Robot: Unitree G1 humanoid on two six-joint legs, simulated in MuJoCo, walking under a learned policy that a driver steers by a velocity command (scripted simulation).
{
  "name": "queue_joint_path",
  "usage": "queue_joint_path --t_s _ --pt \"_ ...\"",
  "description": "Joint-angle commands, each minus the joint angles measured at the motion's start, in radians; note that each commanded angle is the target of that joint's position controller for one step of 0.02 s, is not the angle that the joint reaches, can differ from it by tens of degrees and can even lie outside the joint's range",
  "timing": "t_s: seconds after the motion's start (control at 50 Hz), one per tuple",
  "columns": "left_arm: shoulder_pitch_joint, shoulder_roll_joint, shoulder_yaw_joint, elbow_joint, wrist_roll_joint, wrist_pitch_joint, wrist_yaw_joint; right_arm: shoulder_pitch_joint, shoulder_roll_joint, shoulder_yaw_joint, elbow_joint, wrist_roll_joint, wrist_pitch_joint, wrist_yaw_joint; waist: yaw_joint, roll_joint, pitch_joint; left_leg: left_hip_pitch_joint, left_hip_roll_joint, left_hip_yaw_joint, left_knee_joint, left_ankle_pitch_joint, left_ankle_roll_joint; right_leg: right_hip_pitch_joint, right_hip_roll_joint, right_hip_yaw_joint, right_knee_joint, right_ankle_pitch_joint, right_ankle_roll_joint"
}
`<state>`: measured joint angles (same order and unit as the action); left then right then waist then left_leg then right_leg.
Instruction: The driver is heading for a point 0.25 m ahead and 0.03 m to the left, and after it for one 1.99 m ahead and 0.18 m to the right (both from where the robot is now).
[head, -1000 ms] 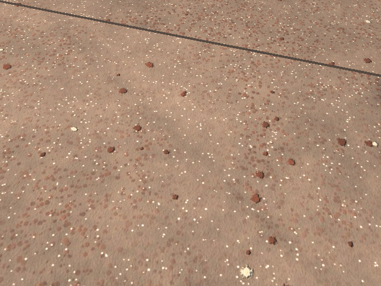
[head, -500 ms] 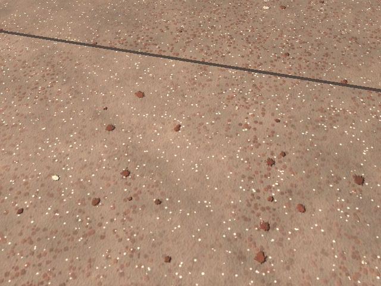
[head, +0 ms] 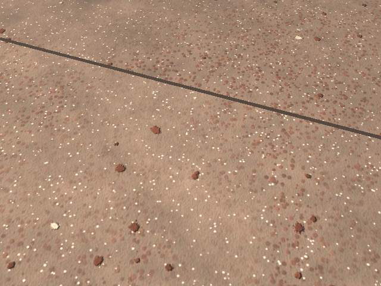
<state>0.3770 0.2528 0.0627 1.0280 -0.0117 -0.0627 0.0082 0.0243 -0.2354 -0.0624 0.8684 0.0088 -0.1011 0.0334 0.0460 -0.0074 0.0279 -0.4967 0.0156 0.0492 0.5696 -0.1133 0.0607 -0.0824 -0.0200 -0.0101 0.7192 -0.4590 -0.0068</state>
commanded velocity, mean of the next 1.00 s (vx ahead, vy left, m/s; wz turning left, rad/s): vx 0.12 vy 0.00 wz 0.00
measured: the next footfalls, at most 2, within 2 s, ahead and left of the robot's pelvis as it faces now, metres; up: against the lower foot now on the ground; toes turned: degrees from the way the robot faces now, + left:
right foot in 0.40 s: +0.28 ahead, -0.12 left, +0.00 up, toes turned -1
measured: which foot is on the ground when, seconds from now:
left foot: down 0.00-1.00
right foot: up 0.00-0.38, down 0.40-1.00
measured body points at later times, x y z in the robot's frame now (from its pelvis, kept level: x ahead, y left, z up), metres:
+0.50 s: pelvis +0.17 +0.00 +0.01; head +0.19 -0.01 +0.46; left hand +0.29 +0.25 -0.11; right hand +0.24 -0.26 -0.14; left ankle +0.11 +0.10 -0.72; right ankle +0.24 -0.12 -0.72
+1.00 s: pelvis +0.18 -0.02 +0.01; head +0.19 -0.01 +0.46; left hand +0.29 +0.23 -0.13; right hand +0.18 -0.26 -0.15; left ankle +0.11 +0.10 -0.72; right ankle +0.24 -0.12 -0.72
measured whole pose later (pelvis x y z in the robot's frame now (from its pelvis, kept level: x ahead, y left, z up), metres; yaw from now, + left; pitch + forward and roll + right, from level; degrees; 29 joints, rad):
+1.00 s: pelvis +0.18 -0.02 +0.01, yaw +0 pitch -1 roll +0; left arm 0.08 0.20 0.06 1.06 0.00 0.01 0.03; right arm 0.27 -0.19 -0.03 1.12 -0.01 0.00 -0.04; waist -0.02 0.00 0.04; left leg -0.11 0.02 0.05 0.51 -0.38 0.00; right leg -0.32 0.01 -0.02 0.53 -0.18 -0.02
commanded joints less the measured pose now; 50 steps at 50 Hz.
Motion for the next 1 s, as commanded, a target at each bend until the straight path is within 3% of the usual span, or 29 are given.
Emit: queue_joint_path --t_s 0.02,0.04,0.06,0.1,0.12,0.18,0.24,0.32,0.38,0.4,0.42,0.44,0.46,0.48,0.52,0.56,0.64,0.72,1.0 --pt "-0.013 0.113 0.012 -0.086 -0.026 -0.059 -0.012 0.345 -0.193 -0.047 0.051 -0.001 0.002 -0.009 -0.152 0.202 -0.277 0.791 0.355 -0.645 -0.262 -0.086 0.229 -0.673 0.014 0.123 0.636 -0.081 -0.033" --pt "-0.07 0.124 0.013 -0.101 -0.03 -0.063 -0.007 0.244 -0.158 -0.034 0.022 -0.007 0.002 -0.011 -0.119 0.13 -0.181 0.629 0.325 -0.485 -0.26 0.11 0.198 -0.653 -0.038 0.089 0.615 -0.002 -0.037" --pt "-0.096 0.116 0.019 -0.098 -0.015 -0.056 0.003 0.171 -0.12 -0.022 0.013 -0.014 0.0 -0.006 -0.083 0.063 -0.115 0.476 0.28 -0.357 -0.273 0.304 0.178 -0.595 -0.071 0.069 0.551 0.054 -0.029" --pt "-0.047 0.077 0.024 -0.083 -0.004 -0.022 0.014 0.139 -0.08 -0.009 0.025 -0.027 -0.005 0.0 -0.023 0.089 -0.096 0.322 0.225 -0.221 -0.301 0.492 0.155 -0.453 -0.102 0.067 0.459 0.096 -0.02" --pt "-0.024 0.052 0.022 -0.074 -0.001 -0.009 0.017 0.147 -0.084 -0.009 0.037 -0.031 -0.006 -0.002 -0.01 0.091 -0.096 0.285 0.215 -0.182 -0.313 0.566 0.165 -0.418 -0.095 0.056 0.431 0.115 -0.012" --pt "-0.073 0.038 0.02 -0.097 0.011 0.007 0.023 0.145 -0.116 -0.009 0.057 -0.033 -0.003 -0.025 0.009 0.088 -0.09 0.26 0.196 -0.099 -0.324 0.684 0.175 -0.417 -0.091 0.049 0.251 0.23 0.013" --pt "-0.165 0.027 0.009 -0.114 0.013 0.013 0.019 0.153 -0.134 -0.008 0.071 -0.026 0.011 -0.04 -0.021 0.091 -0.107 0.27 0.163 -0.043 -0.322 0.648 0.144 -0.347 -0.073 0.028 0.031 0.378 0.018" --pt "-0.238 0.053 0.012 -0.124 0.01 0.025 0.015 0.189 -0.136 -0.006 0.11 -0.019 0.03 -0.044 -0.051 0.092 -0.092 0.324 0.186 -0.076 -0.301 0.511 0.144 -0.309 -0.052 0.031 -0.099 0.393 0.013" --pt "-0.215 0.066 0.018 -0.11 0.024 0.02 0.012 0.172 -0.116 0.001 0.123 0.001 0.044 -0.049 -0.015 0.068 -0.08 0.327 0.16 -0.095 -0.204 0.345 0.097 -0.204 -0.033 0.019 -0.276 0.465 -0.025" --pt "-0.193 0.11 0.029 -0.1 0.032 0.017 0.015 0.219 -0.097 0.006 0.132 -0.006 0.043 -0.049 -0.026 0.012 -0.1 0.309 0.11 -0.084 -0.151 0.242 0.051 -0.113 -0.075 0.065 -0.312 0.713 -0.045" --pt "-0.191 0.16 0.036 -0.102 0.033 0.018 0.02 0.293 -0.08 0.008 0.14 -0.028 0.038 -0.049 -0.086 -0.067 -0.138 0.24 0.038 -0.05 -0.098 0.051 0.009 0.005 -0.148 0.123 -0.254 0.939 -0.084" --pt "-0.206 0.116 0.024 -0.088 0.03 0.026 0.022 0.375 -0.031 0.018 0.166 -0.027 0.042 -0.052 -0.124 -0.168 -0.169 0.179 0.004 -0.026 -0.092 -0.154 -0.03 0.056 -0.198 0.174 -0.236 0.913 -0.165" --pt "-0.221 0.067 0.015 -0.085 0.018 0.032 0.015 0.331 -0.047 0.018 0.163 -0.024 0.054 -0.058 -0.099 -0.153 -0.151 0.194 0.004 -0.024 -0.099 -0.195 -0.048 0.01 -0.191 0.195 -0.256 0.779 -0.177" --pt "-0.254 0.056 0.013 -0.089 0.015 0.037 0.01 0.285 -0.072 0.014 0.154 -0.017 0.069 -0.063 -0.094 -0.127 -0.127 0.209 0.005 -0.025 -0.12 -0.181 -0.049 -0.043 -0.162 0.181 -0.275 0.653 -0.153" --pt "-0.297 0.07 0.014 -0.097 0.015 0.035 0.005 0.247 -0.101 0.007 0.158 -0.014 0.095 -0.07 -0.084 -0.076 -0.093 0.242 0.011 -0.027 -0.141 -0.131 -0.041 -0.102 -0.108 0.128 -0.267 0.59 -0.106" --pt "-0.286 0.077 0.016 -0.079 0.011 0.03 0.005 0.251 -0.093 0.008 0.167 -0.015 0.104 -0.07 -0.08 -0.057 -0.105 0.272 0.022 -0.034 -0.146 -0.077 -0.036 -0.093 -0.086 0.101 -0.247 0.629 -0.091" --pt "-0.28 0.069 0.015 -0.054 0.009 0.033 0.012 0.245 -0.084 0.009 0.185 -0.012 0.1 -0.067 -0.067 -0.018 -0.118 0.283 0.03 -0.034 -0.137 -0.006 -0.04 -0.051 -0.072 0.081 -0.213 0.701 -0.099" --pt "-0.297 0.065 0.015 -0.041 0.008 0.046 0.016 0.253 -0.072 0.011 0.204 -0.013 0.104 -0.069 -0.066 0.002 -0.092 0.275 0.03 -0.029 -0.14 -0.03 -0.043 -0.057 -0.063 0.073 -0.214 0.65 -0.099" --pt "-0.319 0.054 0.011 -0.001 0.01 0.071 0.024 0.307 -0.05 0.025 0.241 -0.017 0.093 -0.077 -0.056 0.005 -0.003 0.207 0.037 -0.031 -0.188 -0.192 -0.041 -0.074 -0.032 0.056 -0.258 0.417 -0.067"
Over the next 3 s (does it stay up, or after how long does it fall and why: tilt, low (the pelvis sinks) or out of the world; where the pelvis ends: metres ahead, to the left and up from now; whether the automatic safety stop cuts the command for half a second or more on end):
stays up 0.68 -0.01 0.02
